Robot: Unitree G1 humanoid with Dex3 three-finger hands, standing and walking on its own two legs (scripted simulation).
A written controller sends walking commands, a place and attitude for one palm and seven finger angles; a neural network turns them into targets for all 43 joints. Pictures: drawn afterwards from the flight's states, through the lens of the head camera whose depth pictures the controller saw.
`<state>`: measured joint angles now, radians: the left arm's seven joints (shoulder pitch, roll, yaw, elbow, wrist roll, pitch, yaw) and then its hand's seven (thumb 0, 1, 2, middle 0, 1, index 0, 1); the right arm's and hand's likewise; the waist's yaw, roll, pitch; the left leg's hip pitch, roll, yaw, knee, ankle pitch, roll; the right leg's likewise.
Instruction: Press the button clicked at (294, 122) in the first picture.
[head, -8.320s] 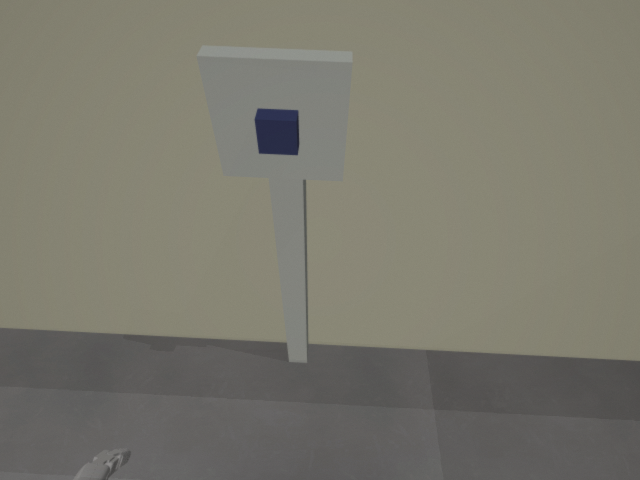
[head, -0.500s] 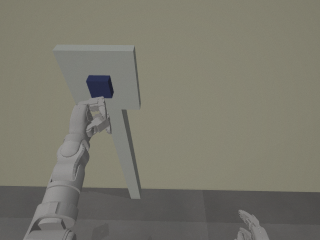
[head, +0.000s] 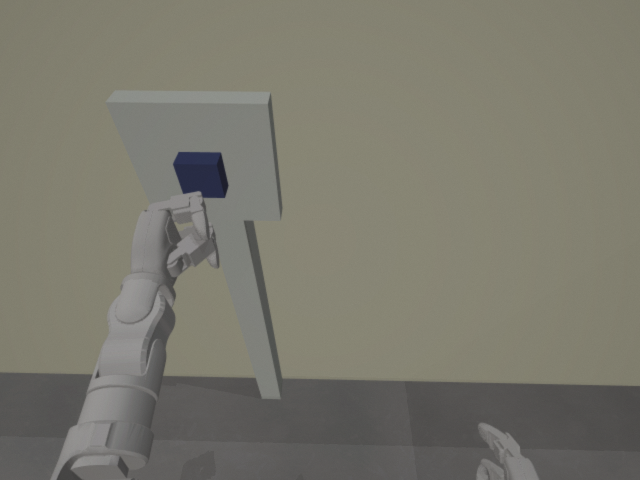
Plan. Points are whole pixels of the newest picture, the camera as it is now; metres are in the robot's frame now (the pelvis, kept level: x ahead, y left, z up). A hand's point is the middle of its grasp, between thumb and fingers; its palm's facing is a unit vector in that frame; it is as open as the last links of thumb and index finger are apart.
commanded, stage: aim a knuckle at the button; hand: left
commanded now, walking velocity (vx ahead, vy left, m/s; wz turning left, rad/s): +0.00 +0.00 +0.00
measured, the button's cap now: (202, 173) +0.46 +0.18 +0.15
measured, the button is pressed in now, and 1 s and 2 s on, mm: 0 0 12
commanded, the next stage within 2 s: press the button with the knuckle in 0.92 s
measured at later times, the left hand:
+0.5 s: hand (221, 233) +0.39 +0.15 +0.12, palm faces +0.04 -1.00 -0.02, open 3.1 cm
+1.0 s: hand (219, 243) +0.36 +0.14 +0.12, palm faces +0.03 -1.00 -0.01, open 3.1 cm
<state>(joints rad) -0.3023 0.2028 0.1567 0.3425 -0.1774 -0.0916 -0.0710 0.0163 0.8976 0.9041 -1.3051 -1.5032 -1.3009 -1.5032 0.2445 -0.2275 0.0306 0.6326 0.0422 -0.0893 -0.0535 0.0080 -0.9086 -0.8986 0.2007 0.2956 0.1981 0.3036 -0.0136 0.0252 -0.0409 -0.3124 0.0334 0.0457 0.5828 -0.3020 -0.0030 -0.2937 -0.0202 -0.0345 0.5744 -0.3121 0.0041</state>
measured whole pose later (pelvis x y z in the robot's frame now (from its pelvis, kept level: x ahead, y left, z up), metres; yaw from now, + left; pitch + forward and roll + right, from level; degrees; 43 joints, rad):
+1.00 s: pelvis +0.01 +0.00 +0.00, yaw +0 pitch +2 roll +0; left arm -0.29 0.19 0.14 0.35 -0.18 -0.06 -0.08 0.01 0.90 0.90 -1.30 -1.50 -1.30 -1.50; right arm 0.25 -0.23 0.02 0.61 0.05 -0.07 -0.05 0.01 -0.91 -0.90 0.20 0.30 0.20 0.30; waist -0.01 0.04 -0.06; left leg -0.31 0.04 0.04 0.58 -0.31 -0.01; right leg -0.29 -0.02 -0.04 0.58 -0.32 0.00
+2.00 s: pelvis -0.02 +0.00 -0.01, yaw +2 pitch +5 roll -1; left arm -0.73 0.27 0.18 0.93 -0.14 -0.24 -0.09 -0.04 0.82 0.98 -1.30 -1.50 -1.33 -1.50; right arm 0.30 -0.24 0.03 0.69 0.04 -0.06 -0.05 0.01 -0.91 -0.90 0.20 0.30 0.20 0.30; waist -0.05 0.02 -0.04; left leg -0.46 0.03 0.01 0.67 -0.29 0.00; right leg -0.43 -0.02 -0.06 0.64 -0.31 0.00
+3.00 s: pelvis -0.02 +0.00 -0.01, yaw -1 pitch +5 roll -1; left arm -0.50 0.23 0.20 0.64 -0.17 -0.21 -0.10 0.01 0.88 0.92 -1.30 -1.50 -1.30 -1.50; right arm 0.31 -0.24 0.02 0.62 0.04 -0.09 -0.04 0.01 -0.91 -0.90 0.20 0.30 0.20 0.30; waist -0.04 0.03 -0.07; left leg -0.43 0.04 0.05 0.66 -0.31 0.00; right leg -0.41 -0.01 -0.02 0.64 -0.31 0.00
